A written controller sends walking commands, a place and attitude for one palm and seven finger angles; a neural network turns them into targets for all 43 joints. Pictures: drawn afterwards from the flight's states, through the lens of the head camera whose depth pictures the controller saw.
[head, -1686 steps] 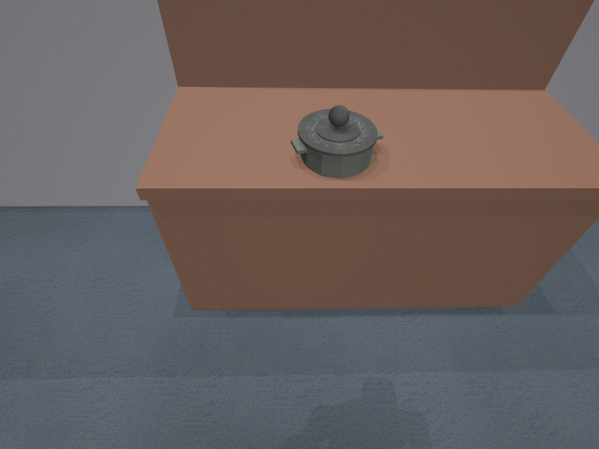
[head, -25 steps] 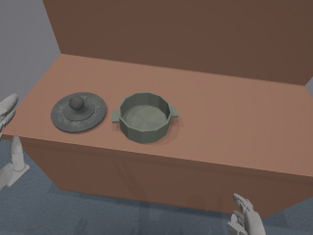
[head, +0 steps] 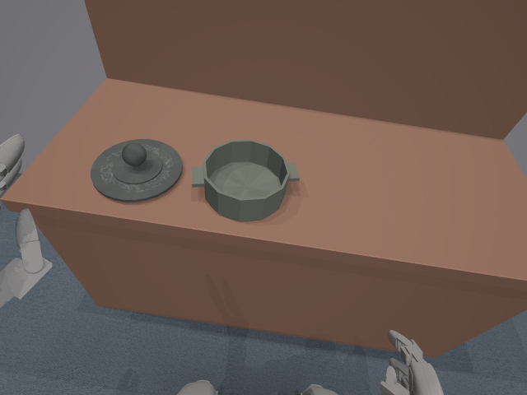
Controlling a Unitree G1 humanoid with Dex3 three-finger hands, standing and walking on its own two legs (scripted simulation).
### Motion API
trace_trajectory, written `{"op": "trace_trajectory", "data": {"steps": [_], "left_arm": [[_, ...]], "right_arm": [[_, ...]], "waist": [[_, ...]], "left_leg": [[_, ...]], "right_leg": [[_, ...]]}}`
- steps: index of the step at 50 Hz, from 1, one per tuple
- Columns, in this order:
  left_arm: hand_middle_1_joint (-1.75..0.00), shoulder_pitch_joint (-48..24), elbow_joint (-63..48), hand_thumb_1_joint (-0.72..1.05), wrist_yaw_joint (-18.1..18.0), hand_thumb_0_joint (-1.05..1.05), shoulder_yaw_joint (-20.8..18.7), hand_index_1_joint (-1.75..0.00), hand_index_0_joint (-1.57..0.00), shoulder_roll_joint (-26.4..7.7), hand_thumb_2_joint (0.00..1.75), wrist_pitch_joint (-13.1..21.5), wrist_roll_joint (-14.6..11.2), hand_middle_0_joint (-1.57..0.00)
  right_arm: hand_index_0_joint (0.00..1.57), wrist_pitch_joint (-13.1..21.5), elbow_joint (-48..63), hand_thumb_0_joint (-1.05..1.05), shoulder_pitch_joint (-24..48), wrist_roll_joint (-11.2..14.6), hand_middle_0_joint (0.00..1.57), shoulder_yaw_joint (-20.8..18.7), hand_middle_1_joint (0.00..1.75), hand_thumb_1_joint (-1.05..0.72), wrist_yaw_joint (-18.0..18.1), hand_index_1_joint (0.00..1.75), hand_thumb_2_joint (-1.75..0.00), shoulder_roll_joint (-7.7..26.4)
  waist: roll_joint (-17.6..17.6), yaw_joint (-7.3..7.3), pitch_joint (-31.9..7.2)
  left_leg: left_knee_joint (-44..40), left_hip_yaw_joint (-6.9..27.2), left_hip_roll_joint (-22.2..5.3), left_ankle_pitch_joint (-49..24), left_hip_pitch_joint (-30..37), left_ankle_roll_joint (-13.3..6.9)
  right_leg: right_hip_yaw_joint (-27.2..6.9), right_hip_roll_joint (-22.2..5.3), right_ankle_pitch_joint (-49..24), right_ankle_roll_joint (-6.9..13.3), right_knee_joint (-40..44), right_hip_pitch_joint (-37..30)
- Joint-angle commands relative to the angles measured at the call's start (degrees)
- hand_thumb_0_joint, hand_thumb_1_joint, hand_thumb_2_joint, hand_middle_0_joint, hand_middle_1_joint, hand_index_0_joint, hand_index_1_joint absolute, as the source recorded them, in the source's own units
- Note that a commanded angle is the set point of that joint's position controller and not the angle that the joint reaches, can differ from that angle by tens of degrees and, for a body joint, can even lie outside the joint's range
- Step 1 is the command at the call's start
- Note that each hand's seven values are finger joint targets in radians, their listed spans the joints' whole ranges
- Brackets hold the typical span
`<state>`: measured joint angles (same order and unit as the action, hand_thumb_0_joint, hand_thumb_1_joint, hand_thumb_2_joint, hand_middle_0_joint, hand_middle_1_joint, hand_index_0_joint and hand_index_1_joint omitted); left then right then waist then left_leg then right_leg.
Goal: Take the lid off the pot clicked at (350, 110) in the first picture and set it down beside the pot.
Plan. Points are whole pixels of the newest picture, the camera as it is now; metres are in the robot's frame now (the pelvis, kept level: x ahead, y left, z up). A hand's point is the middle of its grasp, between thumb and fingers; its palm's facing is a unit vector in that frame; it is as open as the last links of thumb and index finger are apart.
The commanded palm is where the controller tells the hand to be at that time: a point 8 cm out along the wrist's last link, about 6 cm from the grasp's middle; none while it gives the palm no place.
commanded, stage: step back with the hand held close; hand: left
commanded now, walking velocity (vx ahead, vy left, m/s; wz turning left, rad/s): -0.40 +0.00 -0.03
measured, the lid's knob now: (134, 154) +0.59 +0.32 -0.04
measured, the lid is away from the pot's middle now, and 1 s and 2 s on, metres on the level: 0.26 0.26 0.26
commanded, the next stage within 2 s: stop stepping back and stand still in 0.78 s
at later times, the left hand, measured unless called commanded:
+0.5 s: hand (33, 281) +0.18 +0.23 +0.20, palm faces +0.40 -0.81 -0.43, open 7.4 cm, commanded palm +0.10 +0.28 +0.20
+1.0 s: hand (3, 366) +0.12 +0.23 +0.18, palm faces +0.28 -0.86 -0.42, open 7.4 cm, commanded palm +0.03 +0.27 +0.20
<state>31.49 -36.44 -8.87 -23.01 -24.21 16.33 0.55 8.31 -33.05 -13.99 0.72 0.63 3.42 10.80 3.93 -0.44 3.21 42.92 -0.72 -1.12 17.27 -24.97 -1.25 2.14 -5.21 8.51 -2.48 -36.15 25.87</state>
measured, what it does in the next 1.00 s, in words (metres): walks backwards: right foot, then left foot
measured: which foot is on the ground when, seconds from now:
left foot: down 0.00-0.62, up 0.64-0.78, down 0.80-1.00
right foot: down 0.00-0.46, up 0.48-0.58, down 0.60-0.78, up 0.80-1.00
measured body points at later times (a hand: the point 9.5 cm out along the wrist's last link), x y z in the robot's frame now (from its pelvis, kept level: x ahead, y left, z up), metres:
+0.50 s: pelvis -0.02 +0.00 -0.01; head +0.00 +0.04 +0.44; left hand +0.15 +0.27 +0.22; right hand +0.14 -0.24 -0.06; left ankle +0.07 +0.12 -0.71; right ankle +0.09 -0.16 -0.70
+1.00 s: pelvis -0.10 +0.00 +0.01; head -0.08 +0.05 +0.45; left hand +0.09 +0.28 +0.20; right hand +0.06 -0.23 -0.04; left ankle -0.03 +0.12 -0.71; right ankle -0.09 -0.14 -0.68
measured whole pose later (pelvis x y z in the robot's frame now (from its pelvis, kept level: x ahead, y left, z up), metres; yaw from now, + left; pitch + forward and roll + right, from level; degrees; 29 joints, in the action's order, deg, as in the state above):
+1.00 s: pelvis -0.10 +0.00 +0.01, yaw -2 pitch -1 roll -2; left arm 31.8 -38.2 -6.4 -24.3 -25.4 10.7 -1.4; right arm 9.5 -34.5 -10.4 1.3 -0.6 -0.5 7.6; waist 5.5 -2.1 3.9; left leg 38.8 -4.2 -6.9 14.0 -23.5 0.4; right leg 2.3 -0.8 24.3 -1.4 -49.0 23.8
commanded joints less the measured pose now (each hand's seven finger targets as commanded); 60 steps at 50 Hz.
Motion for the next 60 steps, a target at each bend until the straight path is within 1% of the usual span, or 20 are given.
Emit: {"op": "trace_trajectory", "data": {"steps": [1,9,18,23,26,29,30,32,34,37,40,43,44,45,47,49,53,55,57,60], "left_arm": [[-0.3,-2.37,-12.1,0.9,-1.49,0.0,-7.04,-0.3,-0.2,-9.05,0.9,3.87,-0.65,-0.2],[-0.3,-1.07,-11.43,0.9,-1.52,0.0,-8.11,-0.3,-0.2,-8.39,0.9,4.44,-0.19,-0.2],[-0.3,-4.3,-14.1,0.9,-1.21,0.0,-7.34,-0.3,-0.2,-9.81,0.9,3.5,-1.14,-0.2],[-0.3,-2.62,-14.7,0.9,-1.33,0.0,-8.63,-0.3,-0.2,-7.94,0.9,4.51,-0.52,-0.2],[-0.3,-0.59,-12.93,0.9,-0.58,0.0,-7.96,-0.3,-0.2,-7.32,0.9,3.85,-1.98,-0.2],[-0.3,-2.69,-13.07,0.9,0.75,0.0,-7.22,-0.3,-0.2,-9.13,0.9,3.72,-0.69,-0.2],[-0.3,-5.56,-13.18,0.9,1.07,0.0,-5.9,-0.3,-0.2,-9.51,0.9,4.04,-0.66,-0.2],[-0.3,-4.56,-12.29,0.9,0.76,0.0,-5.52,-0.3,-0.2,-9.93,0.9,1.54,-2.55,-0.2],[-0.3,-3.4,-13.56,0.9,0.91,0.0,-8.31,-0.3,-0.2,-11.73,0.9,0.07,-2.34,-0.2],[-0.3,-0.43,-14.19,0.9,0.73,0.0,-8.64,-0.3,-0.2,-9.88,0.9,1.97,-2.1,-0.2],[-0.3,-0.07,-15.98,0.9,0.59,0.0,-8.81,-0.3,-0.2,-10.17,0.9,4.96,-1.25,-0.2],[-0.3,-2.83,-17.68,0.9,0.89,0.0,-9.62,-0.3,-0.2,-9.7,0.9,4.86,-2.82,-0.2],[-0.3,-14.3,36.61,0.9,6.1,0.0,15.26,-0.3,-0.2,6.24,0.9,-9.74,1.85,-0.2],[-0.3,-17.93,-32.27,0.9,2.28,0.0,-6.87,-0.3,-0.2,-11.21,0.9,-0.74,-3.33,-0.2],[-0.3,7.96,-17.63,0.9,1.33,0.0,-9.5,-0.3,-0.2,-10.87,0.9,0.32,-2.6,-0.2],[-0.3,3.99,-26.45,0.9,1.14,0.0,-8.83,-0.3,-0.2,-12.69,0.9,0.55,-2.0,-0.2],[-0.3,-1.47,-15.35,0.9,0.2,0.0,-11.05,-0.3,-0.2,-15.34,0.9,0.99,-2.54,-0.2],[-0.3,-0.19,-9.07,0.9,0.47,0.0,-10.0,-0.3,-0.2,-12.75,0.9,-1.51,-3.73,-0.2],[-0.3,-0.97,-5.49,0.9,0.54,0.0,-9.22,-0.3,-0.2,-11.06,0.9,-2.2,-3.77,-0.2],[-0.3,-1.4,-6.74,0.9,0.45,0.0,-6.86,-0.3,-0.2,-8.8,0.9,0.58,-1.8,-0.2]], "right_arm": [[0.2,2.87,8.37,0.0,4.36,-0.49,0.2,-3.65,0.3,-0.9,0.67,0.3,-0.9,8.82],[0.2,4.1,8.71,0.0,5.05,0.36,0.2,-4.18,0.3,-0.9,0.55,0.3,-0.9,8.86],[0.2,2.64,6.11,0.0,3.11,-1.55,0.2,-3.52,0.3,-0.9,-0.5,0.3,-0.9,7.53],[0.2,4.01,8.45,0.0,6.18,-0.62,0.2,-4.01,0.3,-0.9,0.34,0.3,-0.9,8.55],[0.2,5.07,7.29,0.0,4.64,0.58,0.2,-5.38,0.3,-0.9,-0.61,0.3,-0.9,8.15],[0.2,5.47,5.45,0.0,3.09,-0.19,0.2,-4.24,0.3,-0.9,-1.21,0.3,-0.9,7.83],[0.2,5.49,5.7,0.0,3.12,-0.11,0.2,-3.92,0.3,-0.9,-1.15,0.3,-0.9,7.43],[0.2,3.89,4.76,0.0,3.98,0.24,0.2,-5.58,0.3,-0.9,-1.41,0.3,-0.9,7.16],[0.2,2.29,5.24,0.0,5.9,-0.4,0.2,-3.37,0.3,-0.9,-1.77,0.3,-0.9,4.96],[0.2,1.62,5.79,0.0,5.31,-0.37,0.2,-2.23,0.3,-0.9,-0.52,0.3,-0.9,5.65],[0.2,4.39,6.83,0.0,5.85,-0.77,0.2,-5.32,0.3,-0.9,-0.31,0.3,-0.9,7.58],[0.2,5.97,4.26,0.0,4.67,-1.0,0.2,-6.61,0.3,-0.9,-1.56,0.3,-0.9,8.2],[0.2,2.32,-11.24,0.0,2.05,-3.06,0.2,-8.7,0.3,-0.9,-2.75,0.3,-0.9,15.69],[0.2,2.84,9.49,0.0,8.28,2.16,0.2,-7.31,0.3,-0.9,-2.9,0.3,-0.9,6.21],[0.2,4.26,6.54,0.0,4.19,1.23,0.2,-5.88,0.3,-0.9,-3.2,0.3,-0.9,7.69],[0.2,3.82,7.74,0.0,5.97,0.95,0.2,-4.3,0.3,-0.9,-3.23,0.3,-0.9,8.04],[0.2,3.5,7.09,0.0,2.13,0.69,0.2,-3.32,0.3,-0.9,-0.97,0.3,-0.9,7.14],[0.2,1.62,5.61,0.0,2.54,1.75,0.2,-4.76,0.3,-0.9,-0.38,0.3,-0.9,8.78],[0.2,-0.25,5.15,0.0,3.64,1.22,0.2,-3.63,0.3,-0.9,-0.17,0.3,-0.9,8.04],[0.2,1.68,6.57,0.0,5.01,1.22,0.2,-3.25,0.3,-0.9,0.33,0.3,-0.9,9.28]], "waist": [[-4.44,-0.18,-5.2],[-11.02,-0.25,-7.32],[2.42,-0.8,-7.08],[-20.05,-1.2,-6.54],[-16.18,-0.53,-6.3],[-8.96,0.55,-7.76],[0.89,-0.85,-6.38],[13.3,0.02,-7.79],[8.87,-0.35,-7.39],[2.53,-1.87,-6.95],[-21.73,-1.15,-9.07],[-15.77,-2.39,-9.98],[-16.39,-8.15,-10.21],[-11.55,0.44,-13.27],[-16.51,-0.22,-11.69],[-21.01,0.21,-9.1],[5.71,-2.53,-6.55],[13.86,-2.27,-4.9],[7.51,-2.9,-2.44],[-15.87,-0.9,-0.66]], "left_leg": [[-13.14,6.32,-5.18,20.45,-7.02,-2.45],[-20.24,9.79,-10.81,21.28,-14.81,-4.43],[-1.53,2.79,-2.59,16.28,1.51,-0.85],[-26.28,16.01,-17.77,20.1,-15.21,-7.36],[-20.57,11.03,-17.62,5.7,-5.78,-6.76],[-6.41,5.4,-11.92,0.5,2.73,-1.92],[1.64,0.37,-6.14,11.11,0.73,0.57],[24.0,-0.47,0.18,13.25,5.71,2.42],[24.15,2.58,-1.34,14.41,1.53,1.62],[-10.55,-0.33,-1.51,6.19,4.27,0.89],[-24.67,13.82,-21.46,-21.7,10.15,-7.54],[-17.24,10.98,-21.42,-33.62,11.98,-8.73],[-8.23,12.61,-16.6,-47.81,17.47,-6.43],[-16.96,5.38,-19.74,-32.81,17.9,-5.66],[-16.99,7.83,-15.89,-13.58,12.0,-5.17],[-15.71,6.81,-14.1,7.24,4.24,-3.55],[15.27,-3.86,-0.17,13.83,1.48,0.7],[25.72,1.26,0.03,7.04,6.99,0.99],[12.07,3.31,-2.83,8.49,8.64,-0.62],[-26.78,8.23,-6.48,5.23,5.56,-2.91]], "right_leg": [[-8.21,-5.01,13.86,4.95,8.08,-6.55],[-2.97,-0.01,8.62,3.01,-5.59,-14.6],[-13.29,-10.21,12.86,8.31,13.48,1.54],[-1.4,4.12,15.07,1.79,-18.95,-11.0],[-2.98,3.58,20.03,1.87,-14.34,-5.82],[-2.39,-0.76,0.08,2.91,10.39,-9.69],[-8.96,-6.93,-8.93,6.11,14.69,-6.64],[-22.7,-19.87,12.39,14.61,23.82,5.6],[-19.17,-18.78,-5.58,15.15,17.92,1.3],[-11.25,-12.17,-18.53,8.19,5.73,-6.96],[-3.39,3.47,19.4,1.01,-25.64,3.57],[-7.33,4.24,22.69,0.64,-35.08,8.68],[-9.21,0.92,17.52,-2.74,-27.74,16.13],[-6.18,3.96,21.15,-0.34,-23.86,3.44],[-0.84,3.41,17.18,1.46,-13.99,-1.34],[0.82,1.45,10.7,1.83,0.18,-10.76],[-8.98,-10.62,6.14,8.6,18.91,-4.36],[-16.63,-14.01,12.73,13.35,21.1,7.1],[-9.21,-12.22,12.89,10.71,15.61,8.33],[-0.59,0.66,11.76,4.18,-6.33,-0.55]]}}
